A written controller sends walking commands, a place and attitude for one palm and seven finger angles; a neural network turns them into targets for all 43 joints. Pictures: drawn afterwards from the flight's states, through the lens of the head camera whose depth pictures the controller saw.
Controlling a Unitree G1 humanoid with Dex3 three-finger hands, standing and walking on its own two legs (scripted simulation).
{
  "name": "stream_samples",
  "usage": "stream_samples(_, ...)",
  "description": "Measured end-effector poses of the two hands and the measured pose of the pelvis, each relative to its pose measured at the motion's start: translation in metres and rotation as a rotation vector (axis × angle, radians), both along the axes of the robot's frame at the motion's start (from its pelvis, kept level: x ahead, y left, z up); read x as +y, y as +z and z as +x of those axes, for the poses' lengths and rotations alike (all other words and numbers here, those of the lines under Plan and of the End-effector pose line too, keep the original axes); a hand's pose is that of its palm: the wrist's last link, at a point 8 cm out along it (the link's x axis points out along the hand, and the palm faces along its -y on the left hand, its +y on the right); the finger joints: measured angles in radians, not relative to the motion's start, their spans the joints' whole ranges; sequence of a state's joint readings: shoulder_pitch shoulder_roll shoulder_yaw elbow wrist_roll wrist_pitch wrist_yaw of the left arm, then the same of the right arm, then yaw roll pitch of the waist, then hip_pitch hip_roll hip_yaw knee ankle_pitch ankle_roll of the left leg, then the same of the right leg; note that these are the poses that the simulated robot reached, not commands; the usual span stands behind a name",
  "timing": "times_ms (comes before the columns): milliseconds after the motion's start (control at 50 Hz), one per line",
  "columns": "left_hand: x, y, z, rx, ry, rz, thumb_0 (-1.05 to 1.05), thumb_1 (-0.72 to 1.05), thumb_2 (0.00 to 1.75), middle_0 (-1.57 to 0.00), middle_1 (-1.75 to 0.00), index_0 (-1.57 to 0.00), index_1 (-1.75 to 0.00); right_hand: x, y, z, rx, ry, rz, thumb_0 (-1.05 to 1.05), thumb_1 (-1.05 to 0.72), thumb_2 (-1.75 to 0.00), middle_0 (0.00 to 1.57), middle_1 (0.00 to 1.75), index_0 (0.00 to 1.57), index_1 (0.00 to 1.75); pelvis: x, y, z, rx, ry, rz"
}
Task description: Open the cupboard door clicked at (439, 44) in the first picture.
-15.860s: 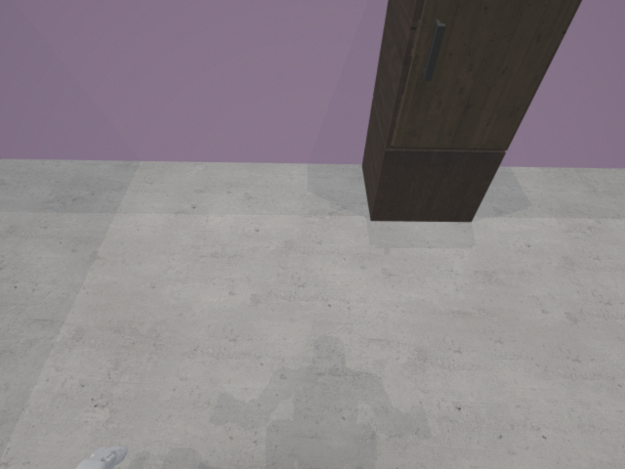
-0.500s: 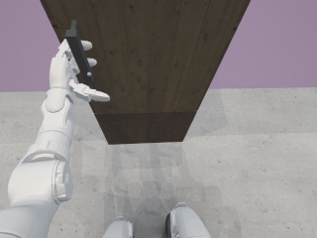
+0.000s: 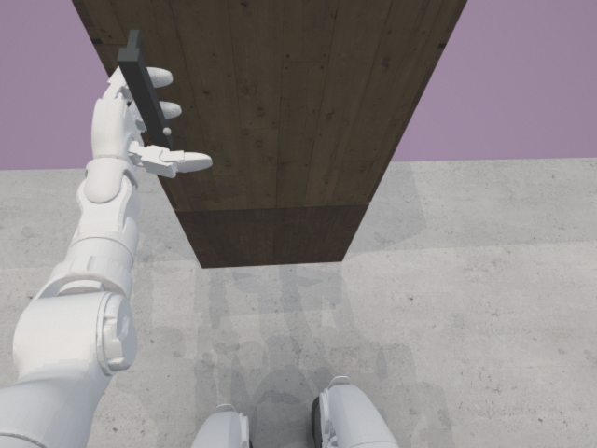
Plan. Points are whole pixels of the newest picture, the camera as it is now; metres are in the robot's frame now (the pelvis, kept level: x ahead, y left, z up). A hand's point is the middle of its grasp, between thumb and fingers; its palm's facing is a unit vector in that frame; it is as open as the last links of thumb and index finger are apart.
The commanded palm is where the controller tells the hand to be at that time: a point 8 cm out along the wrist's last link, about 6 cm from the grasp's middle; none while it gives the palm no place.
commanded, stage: close the thumb around the handle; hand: left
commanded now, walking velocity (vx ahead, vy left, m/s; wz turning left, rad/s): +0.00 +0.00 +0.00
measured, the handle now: (151, 96) +0.56 +0.16 +0.08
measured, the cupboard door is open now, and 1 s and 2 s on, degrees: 0 11 37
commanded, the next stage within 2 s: pull the door open along its arc in 0.48 s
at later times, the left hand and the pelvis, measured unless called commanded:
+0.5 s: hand (167, 130) +0.51 +0.13 +0.07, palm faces -0.01 -1.00 -0.01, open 5.7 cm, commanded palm +0.48 +0.18 +0.08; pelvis +0.01 +0.00 +0.00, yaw +0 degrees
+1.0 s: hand (172, 176) +0.44 +0.12 +0.07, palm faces -0.05 -1.00 -0.01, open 5.9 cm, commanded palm +0.39 +0.18 +0.08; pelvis +0.03 +0.00 +0.02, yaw -2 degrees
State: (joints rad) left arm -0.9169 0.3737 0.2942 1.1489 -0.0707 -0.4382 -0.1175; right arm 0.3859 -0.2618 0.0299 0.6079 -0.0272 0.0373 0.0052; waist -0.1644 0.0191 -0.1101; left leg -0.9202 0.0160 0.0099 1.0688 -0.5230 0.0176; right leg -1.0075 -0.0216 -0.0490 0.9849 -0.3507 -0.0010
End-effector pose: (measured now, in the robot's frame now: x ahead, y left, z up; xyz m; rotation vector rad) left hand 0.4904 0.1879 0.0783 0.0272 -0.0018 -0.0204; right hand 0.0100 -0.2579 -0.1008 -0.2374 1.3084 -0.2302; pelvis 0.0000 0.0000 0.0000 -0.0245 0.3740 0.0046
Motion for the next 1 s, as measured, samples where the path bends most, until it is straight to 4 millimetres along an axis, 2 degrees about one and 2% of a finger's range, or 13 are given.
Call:
stream_samples(340,0.001,-0.002,0.005,0.004,0.003,-0.006,0.0,0.58,0.76,-0.38,-1.32,-0.37,-1.32,0.003,0.002,0.008,0.005,-0.01,0.008,0.0,-0.91,-0.9,0.21,0.3,0.21,0.3,0.001,0.002,0.009,0.007,-0.007,-0.001)
stream_samples(420,0.001,-0.003,0.004,0.006,-0.003,-0.011,0.01,0.73,0.82,-0.39,-1.33,-0.38,-1.34,0.002,0.002,0.012,0.0,-0.009,0.008,0.0,-0.91,-0.9,0.21,0.3,0.21,0.3,0.001,0.003,0.011,0.005,-0.006,-0.002)
stream_samples(680,-0.001,-0.003,0.002,0.004,0.007,-0.016,0.01,0.74,0.82,-0.37,-1.35,-0.36,-1.35,0.0,0.003,0.02,-0.018,-0.007,0.009,0.0,-0.91,-0.9,0.21,0.3,0.21,0.3,-0.001,0.004,0.012,0.001,-0.007,-0.001)
stream_samples(780,-0.001,-0.003,-0.005,0.003,0.006,-0.015,0.01,0.74,0.79,-0.37,-1.35,-0.35,-1.35,0.001,0.004,0.021,-0.029,-0.02,0.021,0.0,-0.91,-0.9,0.21,0.3,0.21,0.3,-0.001,0.006,0.015,-0.003,-0.017,0.002)
stream_samples(880,-0.003,-0.003,-0.025,0.0,-0.004,-0.015,0.01,0.74,0.76,-0.37,-1.35,-0.35,-1.35,0.003,0.008,0.03,-0.063,-0.034,0.041,0.0,-0.91,-0.9,0.21,0.3,0.21,0.3,-0.001,0.012,0.02,-0.019,-0.029,0.005)
stream_samples(1000,-0.01,-0.003,-0.067,-0.01,-0.033,-0.019,0.01,0.72,0.73,-0.36,-1.35,-0.34,-1.35,0.005,0.017,0.056,-0.149,-0.019,0.064,0.0,-0.91,-0.9,0.21,0.3,0.21,0.3,-0.002,0.02,0.026,-0.055,-0.034,0.01)
